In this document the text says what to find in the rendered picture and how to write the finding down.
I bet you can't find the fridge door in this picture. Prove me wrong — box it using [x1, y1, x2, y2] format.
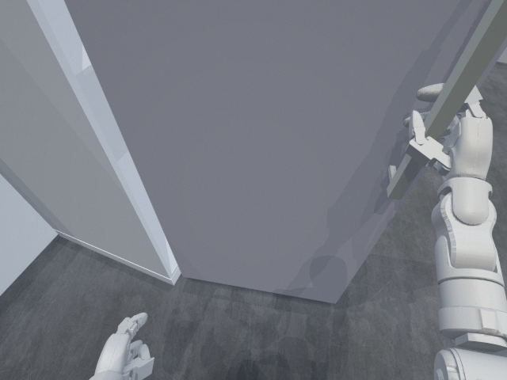
[64, 0, 507, 304]

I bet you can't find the robot left hand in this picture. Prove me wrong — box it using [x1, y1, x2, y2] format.
[94, 313, 154, 380]

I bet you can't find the robot right hand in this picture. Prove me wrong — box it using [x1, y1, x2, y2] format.
[403, 82, 493, 183]

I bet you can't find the right robot forearm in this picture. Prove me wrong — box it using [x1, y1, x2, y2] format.
[431, 177, 507, 357]

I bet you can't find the robot right upper arm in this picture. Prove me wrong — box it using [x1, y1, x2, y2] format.
[434, 348, 507, 380]

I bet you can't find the handle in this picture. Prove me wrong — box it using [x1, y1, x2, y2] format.
[387, 0, 507, 200]

